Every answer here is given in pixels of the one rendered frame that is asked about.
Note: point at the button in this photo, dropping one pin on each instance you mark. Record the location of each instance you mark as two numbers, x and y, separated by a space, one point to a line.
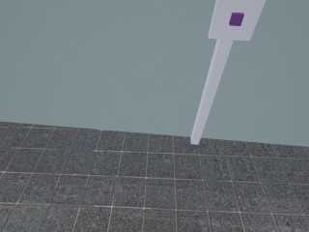
236 19

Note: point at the panel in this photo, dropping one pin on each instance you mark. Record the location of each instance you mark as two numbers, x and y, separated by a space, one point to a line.
224 34

